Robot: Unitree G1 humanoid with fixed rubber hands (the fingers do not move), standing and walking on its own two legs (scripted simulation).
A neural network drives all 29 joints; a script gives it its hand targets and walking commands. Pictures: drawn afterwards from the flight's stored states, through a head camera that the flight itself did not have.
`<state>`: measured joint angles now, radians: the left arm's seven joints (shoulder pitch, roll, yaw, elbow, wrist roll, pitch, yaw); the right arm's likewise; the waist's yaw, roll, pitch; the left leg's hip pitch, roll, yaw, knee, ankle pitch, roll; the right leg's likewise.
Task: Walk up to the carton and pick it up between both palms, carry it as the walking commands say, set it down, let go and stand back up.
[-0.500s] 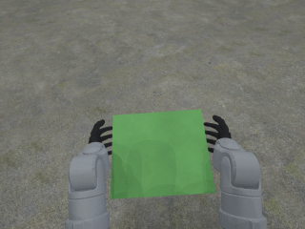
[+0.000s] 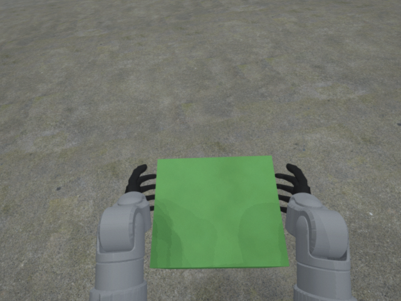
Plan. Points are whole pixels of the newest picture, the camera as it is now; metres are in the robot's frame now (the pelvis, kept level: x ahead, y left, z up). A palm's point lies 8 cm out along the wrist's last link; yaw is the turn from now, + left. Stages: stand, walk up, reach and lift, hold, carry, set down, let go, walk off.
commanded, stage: carry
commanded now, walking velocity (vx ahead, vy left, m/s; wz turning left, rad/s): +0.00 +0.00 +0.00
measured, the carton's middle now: (215, 217) +0.30 -0.01 -0.01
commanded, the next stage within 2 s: none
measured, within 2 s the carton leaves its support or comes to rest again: neither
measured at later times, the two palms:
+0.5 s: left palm (49, 260) +0.20 +0.28 +0.07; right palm (211, 204) +0.29 +0.00 +0.07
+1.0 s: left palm (50, 261) +0.19 +0.26 +0.09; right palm (225, 207) +0.26 -0.03 +0.09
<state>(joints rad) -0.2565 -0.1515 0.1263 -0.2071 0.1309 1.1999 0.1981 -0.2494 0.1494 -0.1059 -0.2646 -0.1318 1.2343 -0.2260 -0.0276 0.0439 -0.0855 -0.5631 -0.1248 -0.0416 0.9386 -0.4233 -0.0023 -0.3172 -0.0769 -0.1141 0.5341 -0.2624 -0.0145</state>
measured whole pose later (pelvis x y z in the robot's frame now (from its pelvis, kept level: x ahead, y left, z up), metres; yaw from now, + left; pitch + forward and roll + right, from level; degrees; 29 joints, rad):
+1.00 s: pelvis -0.04 +0.04 +0.00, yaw +14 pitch +2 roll +0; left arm -0.28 -0.16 0.15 -0.16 0.14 1.24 0.22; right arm -0.29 0.16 -0.14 -0.16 -0.14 1.23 -0.21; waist 0.01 0.01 -0.13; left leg -0.35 0.01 0.07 0.50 -0.18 0.02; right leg -0.34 -0.05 -0.12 0.52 -0.21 -0.01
